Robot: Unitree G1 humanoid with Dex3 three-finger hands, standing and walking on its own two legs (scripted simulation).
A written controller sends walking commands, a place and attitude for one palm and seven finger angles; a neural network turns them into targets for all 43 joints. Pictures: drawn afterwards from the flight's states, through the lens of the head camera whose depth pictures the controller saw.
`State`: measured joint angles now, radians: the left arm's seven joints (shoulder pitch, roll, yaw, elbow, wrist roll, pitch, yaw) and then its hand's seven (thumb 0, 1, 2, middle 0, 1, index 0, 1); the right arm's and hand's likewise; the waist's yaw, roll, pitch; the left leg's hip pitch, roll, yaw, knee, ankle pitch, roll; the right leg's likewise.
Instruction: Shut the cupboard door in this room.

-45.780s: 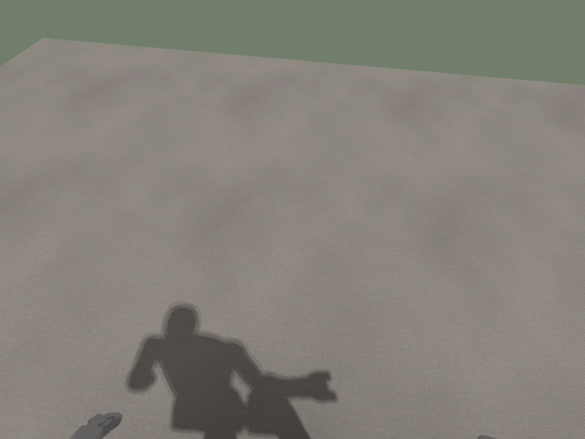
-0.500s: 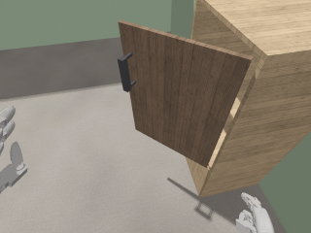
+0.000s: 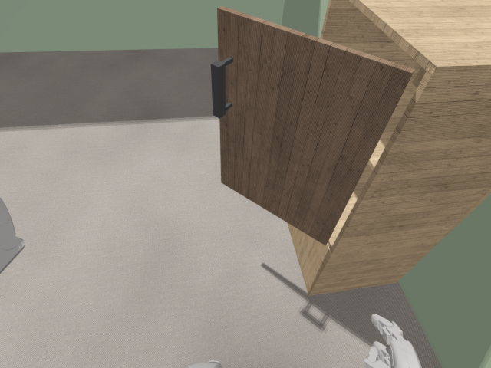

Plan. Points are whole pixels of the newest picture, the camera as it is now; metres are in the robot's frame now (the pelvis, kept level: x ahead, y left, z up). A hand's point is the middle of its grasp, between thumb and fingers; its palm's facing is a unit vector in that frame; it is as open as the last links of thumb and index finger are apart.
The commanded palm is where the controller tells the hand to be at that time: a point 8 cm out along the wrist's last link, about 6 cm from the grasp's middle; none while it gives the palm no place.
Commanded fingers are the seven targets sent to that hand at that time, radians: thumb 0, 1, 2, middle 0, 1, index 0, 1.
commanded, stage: step back with the hand held close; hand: left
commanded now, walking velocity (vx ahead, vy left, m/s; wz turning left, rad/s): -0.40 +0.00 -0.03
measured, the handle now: (224, 87) +0.74 +0.11 +0.06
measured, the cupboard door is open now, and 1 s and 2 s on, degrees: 45 45 45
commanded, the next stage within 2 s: stop stepping back and stand still in 0.60 s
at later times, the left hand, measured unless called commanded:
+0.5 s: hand out of the picture +0.11 +0.29 +0.20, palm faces +0.49 -0.73 -0.47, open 7.4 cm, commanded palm +0.04 +0.32 +0.20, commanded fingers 0.00 0.90 0.90 -0.20 -0.30 -0.20 -0.30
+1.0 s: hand out of the picture -0.02 +0.30 +0.19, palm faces +0.35 -0.84 -0.42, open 7.4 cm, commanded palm -0.10 +0.34 +0.20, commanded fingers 0.00 0.90 0.90 -0.20 -0.30 -0.20 -0.30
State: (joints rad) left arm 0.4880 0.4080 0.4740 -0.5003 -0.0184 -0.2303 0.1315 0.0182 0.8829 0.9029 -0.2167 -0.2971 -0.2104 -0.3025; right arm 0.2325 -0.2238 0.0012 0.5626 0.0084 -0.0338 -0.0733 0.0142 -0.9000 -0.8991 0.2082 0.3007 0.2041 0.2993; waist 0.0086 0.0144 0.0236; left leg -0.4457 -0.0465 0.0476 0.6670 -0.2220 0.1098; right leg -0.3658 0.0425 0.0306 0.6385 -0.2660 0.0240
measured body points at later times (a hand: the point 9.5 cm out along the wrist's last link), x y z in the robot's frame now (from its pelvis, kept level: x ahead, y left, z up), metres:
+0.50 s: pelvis -0.08 +0.01 +0.00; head -0.07 +0.05 +0.44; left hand +0.08 +0.33 +0.22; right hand +0.09 -0.24 -0.07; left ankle +0.08 +0.06 -0.72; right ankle -0.10 -0.15 -0.66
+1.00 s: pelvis -0.25 +0.04 +0.00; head -0.27 +0.08 +0.45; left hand -0.04 +0.34 +0.22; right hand -0.12 -0.22 -0.06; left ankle -0.05 +0.07 -0.69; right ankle -0.26 -0.05 -0.72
